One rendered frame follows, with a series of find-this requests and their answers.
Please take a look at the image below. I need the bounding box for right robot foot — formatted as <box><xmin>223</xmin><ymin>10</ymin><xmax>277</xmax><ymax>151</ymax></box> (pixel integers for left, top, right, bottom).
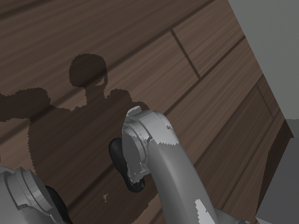
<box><xmin>108</xmin><ymin>138</ymin><xmax>145</xmax><ymax>193</ymax></box>

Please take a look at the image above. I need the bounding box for left robot foot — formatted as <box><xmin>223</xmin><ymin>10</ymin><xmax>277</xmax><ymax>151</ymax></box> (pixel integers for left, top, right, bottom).
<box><xmin>45</xmin><ymin>186</ymin><xmax>73</xmax><ymax>224</ymax></box>

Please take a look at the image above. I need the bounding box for right robot hand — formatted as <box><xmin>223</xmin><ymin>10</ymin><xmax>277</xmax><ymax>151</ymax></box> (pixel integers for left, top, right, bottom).
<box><xmin>214</xmin><ymin>207</ymin><xmax>240</xmax><ymax>224</ymax></box>

